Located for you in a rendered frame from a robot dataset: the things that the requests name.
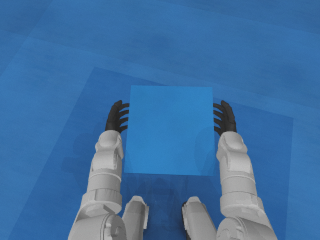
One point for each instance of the robot left hand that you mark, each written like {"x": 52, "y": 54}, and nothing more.
{"x": 113, "y": 122}

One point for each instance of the carton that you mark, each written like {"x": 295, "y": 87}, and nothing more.
{"x": 170, "y": 131}

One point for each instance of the right robot shin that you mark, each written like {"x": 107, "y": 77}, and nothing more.
{"x": 193, "y": 199}

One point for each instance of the right robot forearm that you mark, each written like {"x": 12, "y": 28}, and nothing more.
{"x": 239, "y": 195}

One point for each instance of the robot right hand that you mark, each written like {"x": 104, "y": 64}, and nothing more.
{"x": 227, "y": 122}

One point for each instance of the left robot forearm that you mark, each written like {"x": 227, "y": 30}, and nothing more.
{"x": 105, "y": 176}

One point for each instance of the robot right upper arm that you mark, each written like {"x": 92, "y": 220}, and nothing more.
{"x": 237, "y": 228}

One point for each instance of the robot left thigh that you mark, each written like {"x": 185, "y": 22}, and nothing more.
{"x": 135, "y": 218}

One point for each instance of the robot left upper arm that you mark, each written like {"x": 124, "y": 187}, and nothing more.
{"x": 109, "y": 226}

